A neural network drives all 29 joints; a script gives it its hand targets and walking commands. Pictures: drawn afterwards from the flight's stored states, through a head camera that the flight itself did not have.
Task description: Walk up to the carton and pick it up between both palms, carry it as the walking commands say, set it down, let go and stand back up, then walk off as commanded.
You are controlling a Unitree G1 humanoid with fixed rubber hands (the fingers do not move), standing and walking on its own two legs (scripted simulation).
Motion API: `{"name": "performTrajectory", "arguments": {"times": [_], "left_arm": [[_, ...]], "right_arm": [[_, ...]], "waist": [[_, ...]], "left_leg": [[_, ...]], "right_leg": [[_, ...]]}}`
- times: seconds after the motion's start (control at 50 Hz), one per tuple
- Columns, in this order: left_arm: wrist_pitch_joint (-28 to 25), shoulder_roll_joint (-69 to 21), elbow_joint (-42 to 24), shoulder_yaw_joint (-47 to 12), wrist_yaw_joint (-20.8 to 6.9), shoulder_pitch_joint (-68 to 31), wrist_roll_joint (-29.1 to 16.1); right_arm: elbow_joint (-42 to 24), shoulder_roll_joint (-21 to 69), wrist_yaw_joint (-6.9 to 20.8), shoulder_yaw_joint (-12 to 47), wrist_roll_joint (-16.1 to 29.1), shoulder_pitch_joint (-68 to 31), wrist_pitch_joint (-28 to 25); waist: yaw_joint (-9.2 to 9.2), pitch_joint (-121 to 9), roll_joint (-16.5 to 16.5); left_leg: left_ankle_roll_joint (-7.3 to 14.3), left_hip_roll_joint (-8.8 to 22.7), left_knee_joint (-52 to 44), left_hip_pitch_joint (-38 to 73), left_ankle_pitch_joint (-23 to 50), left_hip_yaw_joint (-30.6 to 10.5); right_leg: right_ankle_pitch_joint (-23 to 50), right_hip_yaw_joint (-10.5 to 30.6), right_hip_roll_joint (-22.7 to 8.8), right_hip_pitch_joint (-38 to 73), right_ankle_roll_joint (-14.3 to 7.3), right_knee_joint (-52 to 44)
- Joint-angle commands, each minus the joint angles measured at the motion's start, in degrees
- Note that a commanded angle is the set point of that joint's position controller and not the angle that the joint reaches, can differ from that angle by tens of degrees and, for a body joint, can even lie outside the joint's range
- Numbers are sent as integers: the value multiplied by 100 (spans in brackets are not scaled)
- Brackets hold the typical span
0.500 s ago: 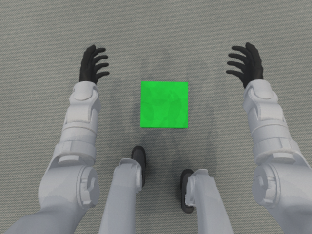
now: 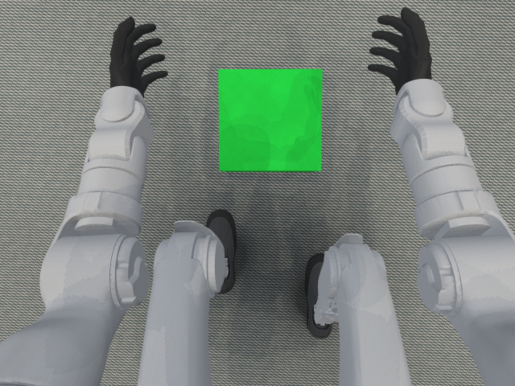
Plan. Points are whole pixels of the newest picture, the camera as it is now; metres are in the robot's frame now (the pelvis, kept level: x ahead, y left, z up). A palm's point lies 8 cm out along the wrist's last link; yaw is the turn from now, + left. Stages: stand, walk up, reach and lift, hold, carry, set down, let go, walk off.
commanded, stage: reach and lift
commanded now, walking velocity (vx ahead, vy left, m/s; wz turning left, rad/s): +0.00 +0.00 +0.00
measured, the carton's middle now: (269, 126) +0.49 +0.04 -0.41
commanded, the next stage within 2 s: none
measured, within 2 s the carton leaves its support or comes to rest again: neither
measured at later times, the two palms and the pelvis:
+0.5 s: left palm (163, 105) +0.49 +0.23 -0.27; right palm (371, 110) +0.51 -0.13 -0.27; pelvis -0.02 +0.00 -0.09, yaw +0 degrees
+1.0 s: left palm (178, 103) +0.51 +0.22 -0.32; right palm (360, 119) +0.51 -0.13 -0.33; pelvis -0.02 +0.00 -0.13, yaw +0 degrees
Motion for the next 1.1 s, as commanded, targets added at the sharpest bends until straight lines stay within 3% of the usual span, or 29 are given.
{"name": "performTrajectory", "arguments": {"times": [0.0, 0.2, 0.36, 0.44, 0.68, 0.82, 0.9, 1.08], "left_arm": [[-159, 668, -354, -11, 21, -1343, -82], [-379, 922, 165, -277, 113, -1886, -339], [-558, 999, 614, -584, 171, -2334, -621], [-608, 807, 1373, -825, 91, -2276, -887], [-862, 946, 2269, -1131, 11, -2700, -1188], [-917, 1052, 2395, -1178, 19, -2726, -1428], [-936, 1117, 2452, -995, 49, -2485, -1234], [-994, 997, 2388, -1066, 21, -2617, -1277]], "right_arm": [[-453, -631, -52, -23, 30, -1369, -132], [-81, -752, -86, 330, 327, -1855, -266], [234, -929, -102, 540, 475, -2281, -383], [513, -920, -45, 671, 503, -2407, -457], [935, -938, 72, 987, 668, -2883, -590], [677, -856, 46, 1268, 785, -2977, -608], [646, -794, 88, 1327, 851, -2892, -593], [798, -704, 7, 1169, 608, -2841, -615]], "waist": [[30, -5905, 17], [48, -5566, 137], [-58, -5263, 207], [-177, -4701, 71], [-184, -4016, -30], [-131, -4319, -481], [66, -4120, -436], [-78, -3943, -334]], "left_leg": [[-188, -578, 298, 5175, 1451, 217], [-180, -465, 1017, 4858, 1349, 173], [-189, -377, 1508, 4846, 1292, 40], [-172, -333, 1734, 4407, 1209, -78], [-149, -249, 2358, 3933, 1262, -204], [-75, -256, 2549, 3901, 1492, -198], [-54, -249, 2554, 3758, 1544, -143], [-83, -287, 2485, 3453, 1385, -93]], "right_leg": [[1318, -194, 376, 1023, 162, -1161], [1144, -141, 266, 613, 147, -431], [992, -91, 174, 295, 128, 54], [924, -41, 97, 67, 127, 235], [977, 120, 11, -214, 169, 770], [1247, 129, -5, 155, 265, 899], [1284, 171, 27, -44, 275, 895], [1273, 218, 71, -91, 253, 812]]}}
